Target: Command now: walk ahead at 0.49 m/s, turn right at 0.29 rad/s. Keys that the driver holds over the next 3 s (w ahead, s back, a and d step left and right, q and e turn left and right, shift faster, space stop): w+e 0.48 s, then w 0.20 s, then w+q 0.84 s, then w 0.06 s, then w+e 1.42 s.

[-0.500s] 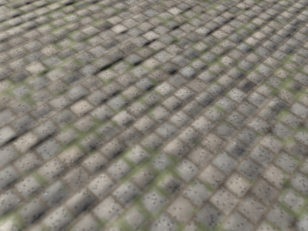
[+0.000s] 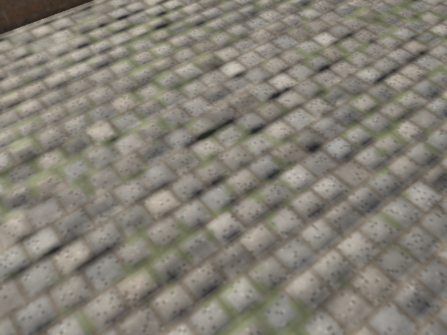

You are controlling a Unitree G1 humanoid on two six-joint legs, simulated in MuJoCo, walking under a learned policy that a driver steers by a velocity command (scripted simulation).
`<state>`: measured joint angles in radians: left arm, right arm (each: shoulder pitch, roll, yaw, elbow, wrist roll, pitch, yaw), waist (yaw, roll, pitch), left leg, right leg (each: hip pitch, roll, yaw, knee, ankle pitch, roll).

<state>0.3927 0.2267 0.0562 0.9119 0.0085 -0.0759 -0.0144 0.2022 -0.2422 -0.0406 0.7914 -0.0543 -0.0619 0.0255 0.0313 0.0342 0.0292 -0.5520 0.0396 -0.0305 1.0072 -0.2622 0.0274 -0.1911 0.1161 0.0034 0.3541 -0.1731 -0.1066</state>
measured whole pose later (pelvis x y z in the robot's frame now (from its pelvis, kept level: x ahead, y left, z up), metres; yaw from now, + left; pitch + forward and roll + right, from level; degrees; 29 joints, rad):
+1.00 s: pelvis +0.49 -0.10 +0.00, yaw -16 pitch +0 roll +0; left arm 0.32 0.21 0.04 0.88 0.02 -0.09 0.00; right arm 0.31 -0.24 -0.06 0.91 -0.02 -0.02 0.03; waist -0.01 0.03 0.03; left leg -0.56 0.07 -0.01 1.09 -0.23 0.06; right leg -0.12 0.03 -0.17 0.32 -0.21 -0.08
